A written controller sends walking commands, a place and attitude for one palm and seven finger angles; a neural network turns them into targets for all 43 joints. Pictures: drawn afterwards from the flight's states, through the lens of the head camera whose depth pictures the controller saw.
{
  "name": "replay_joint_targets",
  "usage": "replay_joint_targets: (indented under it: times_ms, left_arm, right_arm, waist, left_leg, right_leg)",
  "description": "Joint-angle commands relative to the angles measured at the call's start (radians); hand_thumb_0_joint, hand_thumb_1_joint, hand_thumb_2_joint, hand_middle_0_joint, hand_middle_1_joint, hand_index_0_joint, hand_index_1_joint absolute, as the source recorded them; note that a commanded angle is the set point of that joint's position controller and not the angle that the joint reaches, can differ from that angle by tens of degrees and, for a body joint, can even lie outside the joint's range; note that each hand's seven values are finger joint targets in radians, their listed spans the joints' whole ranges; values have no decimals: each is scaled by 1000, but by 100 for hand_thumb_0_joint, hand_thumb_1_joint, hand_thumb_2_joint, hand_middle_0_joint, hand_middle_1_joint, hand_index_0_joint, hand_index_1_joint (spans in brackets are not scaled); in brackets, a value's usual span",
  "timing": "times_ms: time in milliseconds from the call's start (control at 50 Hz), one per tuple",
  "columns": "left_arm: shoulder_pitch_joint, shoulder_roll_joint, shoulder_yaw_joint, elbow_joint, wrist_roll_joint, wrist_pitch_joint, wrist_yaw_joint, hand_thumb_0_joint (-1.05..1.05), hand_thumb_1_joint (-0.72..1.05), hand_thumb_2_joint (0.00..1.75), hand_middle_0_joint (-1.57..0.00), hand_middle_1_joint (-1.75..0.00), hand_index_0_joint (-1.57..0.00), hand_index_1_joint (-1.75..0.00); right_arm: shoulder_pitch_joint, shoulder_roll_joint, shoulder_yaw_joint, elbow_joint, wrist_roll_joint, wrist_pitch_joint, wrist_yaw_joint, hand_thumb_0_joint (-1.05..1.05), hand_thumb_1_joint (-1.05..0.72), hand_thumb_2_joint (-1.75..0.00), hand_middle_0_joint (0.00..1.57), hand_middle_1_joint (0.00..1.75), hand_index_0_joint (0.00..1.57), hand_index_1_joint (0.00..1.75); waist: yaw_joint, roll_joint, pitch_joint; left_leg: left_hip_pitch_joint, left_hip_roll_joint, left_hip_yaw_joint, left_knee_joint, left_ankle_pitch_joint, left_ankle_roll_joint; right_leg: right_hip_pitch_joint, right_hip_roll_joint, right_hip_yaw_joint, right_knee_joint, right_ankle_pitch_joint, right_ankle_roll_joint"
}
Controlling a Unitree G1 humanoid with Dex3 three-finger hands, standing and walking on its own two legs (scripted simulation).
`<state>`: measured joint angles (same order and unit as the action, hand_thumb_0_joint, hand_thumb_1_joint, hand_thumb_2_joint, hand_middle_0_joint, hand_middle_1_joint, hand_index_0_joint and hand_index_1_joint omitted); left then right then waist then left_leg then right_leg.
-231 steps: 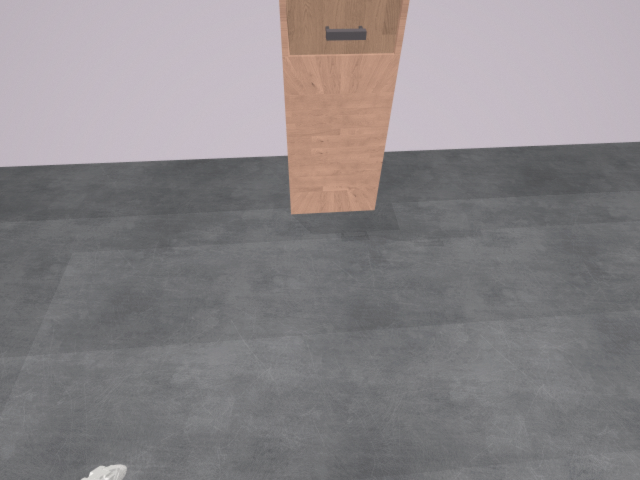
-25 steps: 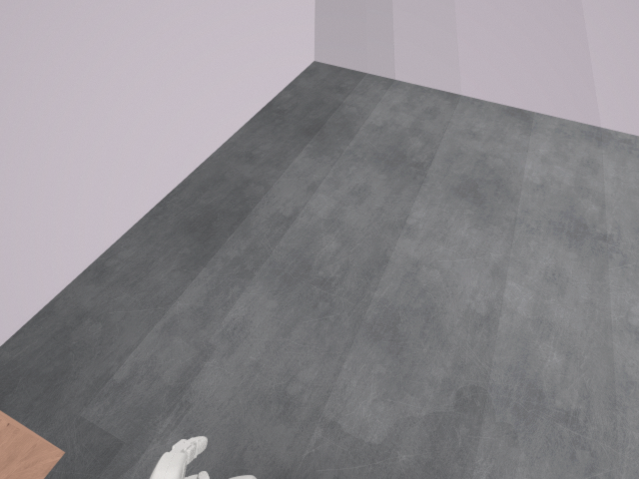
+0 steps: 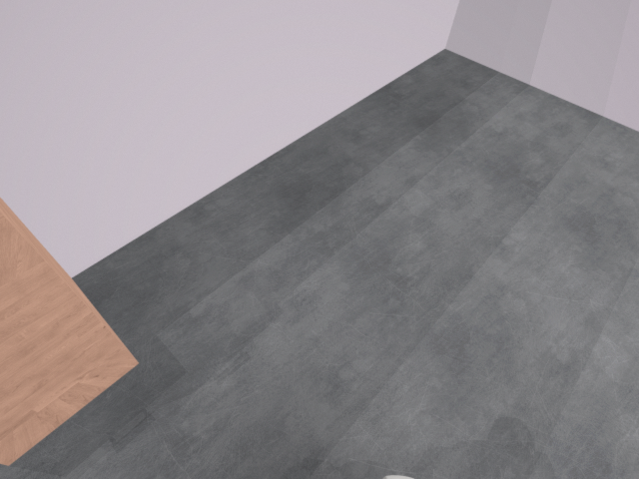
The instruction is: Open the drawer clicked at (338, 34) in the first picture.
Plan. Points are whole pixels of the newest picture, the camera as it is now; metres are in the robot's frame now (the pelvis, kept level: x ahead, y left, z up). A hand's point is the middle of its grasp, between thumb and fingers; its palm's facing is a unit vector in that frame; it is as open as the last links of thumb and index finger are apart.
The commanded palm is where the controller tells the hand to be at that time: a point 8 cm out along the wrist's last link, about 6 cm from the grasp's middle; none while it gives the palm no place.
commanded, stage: turn to face it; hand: left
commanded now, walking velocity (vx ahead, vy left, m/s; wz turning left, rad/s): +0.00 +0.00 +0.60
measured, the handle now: out of the picture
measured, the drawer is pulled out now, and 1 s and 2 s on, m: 0.00 0.00 0.00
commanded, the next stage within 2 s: take the last steps up to it in 1.20 s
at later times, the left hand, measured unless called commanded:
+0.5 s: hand out of the picture -0.05 +0.16 -0.16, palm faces +0.37 -0.89 -0.25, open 7.4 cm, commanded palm none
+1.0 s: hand out of the picture -0.05 +0.19 -0.15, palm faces +0.59 -0.74 -0.31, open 7.4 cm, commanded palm none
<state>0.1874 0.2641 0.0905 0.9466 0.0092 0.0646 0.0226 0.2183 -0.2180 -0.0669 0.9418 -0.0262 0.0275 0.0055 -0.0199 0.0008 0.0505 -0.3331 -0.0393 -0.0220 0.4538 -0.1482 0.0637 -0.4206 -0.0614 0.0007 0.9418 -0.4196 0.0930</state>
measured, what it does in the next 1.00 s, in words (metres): steps on the spot, turning left: right foot, then left foot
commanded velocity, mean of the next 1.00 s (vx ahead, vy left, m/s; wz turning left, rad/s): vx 0.00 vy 0.00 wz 0.57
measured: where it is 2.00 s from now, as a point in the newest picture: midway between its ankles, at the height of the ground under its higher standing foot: outside the picture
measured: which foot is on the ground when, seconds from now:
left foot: down 0.00-0.14, up 0.16-0.54, down 0.56-0.96, up 0.98-1.00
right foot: up 0.00-0.14, down 0.16-0.56, up 0.58-0.94, down 0.96-1.00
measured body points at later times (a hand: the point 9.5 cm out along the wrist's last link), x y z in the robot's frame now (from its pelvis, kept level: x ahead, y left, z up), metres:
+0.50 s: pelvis -0.03 -0.04 -0.01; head +0.02 -0.03 +0.44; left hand -0.07 +0.21 -0.15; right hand +0.16 -0.26 -0.15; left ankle -0.08 +0.09 -0.71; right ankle -0.01 -0.16 -0.74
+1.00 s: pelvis -0.02 -0.05 -0.01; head +0.02 -0.05 +0.43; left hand -0.08 +0.23 -0.12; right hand +0.20 -0.21 -0.17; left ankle -0.09 +0.07 -0.73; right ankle +0.05 -0.13 -0.74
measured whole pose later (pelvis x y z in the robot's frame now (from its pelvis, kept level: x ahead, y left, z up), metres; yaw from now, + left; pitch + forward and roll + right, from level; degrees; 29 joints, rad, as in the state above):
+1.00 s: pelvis -0.02 -0.05 -0.01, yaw +38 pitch +0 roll +1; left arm 0.15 0.22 0.04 0.84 0.01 0.01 0.02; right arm 0.18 -0.25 -0.08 0.92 -0.02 0.06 0.02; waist -0.02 0.05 0.07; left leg -0.37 -0.05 -0.10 0.73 -0.40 -0.02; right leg -0.30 -0.04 -0.06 0.62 -0.31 0.01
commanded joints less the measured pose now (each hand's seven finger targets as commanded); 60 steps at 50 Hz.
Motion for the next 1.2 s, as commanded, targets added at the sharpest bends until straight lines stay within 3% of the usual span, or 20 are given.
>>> replay_joint_targets:
  times_ms: [0,100,120,140,200,240,400,480,500,520,540,560,660,820,900,920,940,960,1040,1180]
  left_arm:
    - [-15,45,2,-107,-2,-33,3,0,90,90,-20,-30,-20,-30]
    - [159,91,14,-88,-1,-47,11,0,90,90,-20,-30,-20,-30]
    - [164,184,31,-105,19,-57,18,0,90,90,-20,-30,-20,-30]
    - [72,225,22,-144,18,-50,18,0,90,90,-20,-30,-20,-30]
    - [-69,121,1,-173,11,-68,15,0,90,90,-20,-30,-20,-30]
    - [-31,98,-10,-162,13,-78,12,0,90,90,-20,-30,-20,-30]
    - [118,167,6,-106,22,-66,8,0,90,90,-20,-30,-20,-30]
    - [113,187,19,-92,20,-57,5,0,90,90,-20,-30,-20,-30]
    - [102,185,22,-91,12,-55,3,0,90,90,-20,-30,-20,-30]
    - [105,161,21,-104,3,-53,-2,0,90,90,-20,-30,-20,-30]
    - [82,93,5,-153,-2,-52,-13,0,90,90,-20,-30,-20,-30]
    - [-7,85,-12,-187,10,-41,-5,0,90,90,-20,-30,-20,-30]
    - [2,86,4,-126,4,-38,-13,0,90,90,-20,-30,-20,-30]
    - [-25,65,-5,-159,0,-37,-6,0,90,90,-20,-30,-20,-30]
    - [79,75,-4,-143,-4,-56,0,0,90,90,-20,-30,-20,-30]
    - [119,121,4,-137,3,-68,6,0,90,90,-20,-30,-20,-30]
    - [124,222,24,-145,22,-79,14,0,90,90,-20,-30,-20,-30]
    - [113,233,21,-157,12,-72,15,0,90,90,-20,-30,-20,-30]
    - [-38,109,-12,-175,11,-75,10,0,90,90,-20,-30,-20,-30]
    - [99,141,-1,-94,22,-75,13,0,90,90,-20,-30,-20,-30]
  right_arm:
    - [27,-215,-59,-68,1,-4,-9,0,-90,-90,20,30,20,30]
    - [-71,-185,-65,-117,10,13,4,0,-90,-90,20,30,20,30]
    - [-51,-113,-56,-135,18,17,8,0,-90,-90,20,30,20,30]
    - [-58,-120,-58,-154,5,13,7,0,-90,-90,20,30,20,30]
    - [-47,-137,-59,-110,-2,27,24,0,-90,-90,20,30,20,30]
    - [-33,-118,-49,-97,4,26,29,0,-90,-90,20,30,20,30]
    - [-178,-93,-21,-128,12,25,31,0,-90,-90,20,30,20,30]
    - [-130,-101,-16,-121,16,8,25,0,-90,-90,20,30,20,30]
    - [-86,-124,-21,-112,13,2,24,0,-90,-90,20,30,20,30]
    - [-15,-192,-39,-97,8,-10,22,0,-90,-90,20,30,20,30]
    - [55,-311,-71,-89,5,-16,16,0,-90,-90,20,30,20,30]
    - [130,-336,-72,-59,19,-8,10,0,-90,-90,20,30,20,30]
    - [-63,-219,-37,-100,7,-19,-12,0,-90,-90,20,30,20,30]
    - [-55,-230,-49,-102,1,-6,-4,0,-90,-90,20,30,20,30]
    - [-89,-215,-53,-118,7,1,-3,0,-90,-90,20,30,20,30]
    - [-79,-175,-48,-122,16,0,1,0,-90,-90,20,30,20,30]
    - [-47,-94,-34,-145,21,-1,6,0,-90,-90,20,30,20,30]
    - [-55,-144,-47,-146,9,9,3,0,-90,-90,20,30,20,30]
    - [-21,-120,-42,-74,2,28,22,0,-90,-90,20,30,20,30]
    - [-98,-75,-14,-62,13,24,17,0,-90,-90,20,30,20,30]
  waist:
    - [-22,162,-123]
    - [63,92,-113]
    - [66,-185,-95]
    - [49,-283,-41]
    - [-22,-162,41]
    - [-13,-167,15]
    - [73,-215,-38]
    - [57,-237,-103]
    - [30,-215,-124]
    - [-11,-64,-189]
    - [-54,268,-213]
    - [-82,234,-192]
    - [2,163,-98]
    - [-5,166,-85]
    - [48,132,-119]
    - [68,15,-129]
    - [63,-305,-127]
    - [67,-261,-122]
    - [-4,-172,-11]
    - [61,-177,-41]
  left_leg:
    - [156,259,-382,-148,35,110]
    - [-138,124,-332,-47,-154,-1]
    - [-332,-9,-163,227,-314,-82]
    - [-353,-41,-50,483,-386,-108]
    - [-276,51,-35,735,-241,-110]
    - [-273,58,7,734,-210,-133]
    - [-159,65,108,409,-296,-138]
    - [-16,47,158,149,-224,-113]
    - [78,50,153,19,-118,-101]
    - [301,124,65,-68,104,-65]
    - [494,405,-299,-45,553,78]
    - [448,477,-313,-43,703,151]
    - [215,276,-162,-65,448,89]
    - [148,247,-274,-81,265,104]
    - [28,196,-292,30,239,55]
    - [-77,128,-243,144,80,-3]
    - [-266,-38,-43,392,-335,-94]
    - [-230,-1,-67,588,-451,-97]
    - [-221,55,-31,789,-222,-114]
    - [-128,64,57,474,-301,-130]
  right_leg:
    - [-13,24,10,-116,-28,-19]
    - [369,7,7,-574,123,-66]
    - [443,-259,306,-753,-82,-159]
    - [266,-441,419,-803,-113,-242]
    - [127,-281,158,-698,181,-201]
    - [212,-242,31,-626,416,-191]
    - [350,-292,-51,-543,652,-209]
    - [385,-297,-114,-427,718,-170]
    - [351,-281,-154,-349,688,-134]
    - [199,-251,-187,-171,570,-81]
    - [-140,-106,-209,55,-62,2]
    - [-196,-88,-106,171,-246,0]
    - [-114,-66,-21,190,-23,3]
    - [3,4,-25,-96,-16,-5]
    - [254,34,-42,-428,162,-20]
    - [383,-57,41,-579,219,-39]
    - [461,-355,356,-667,306,-154]
    - [319,-456,376,-679,328,-238]
    - [192,-249,78,-645,313,-192]
    - [306,-278,-6,-598,542,-227]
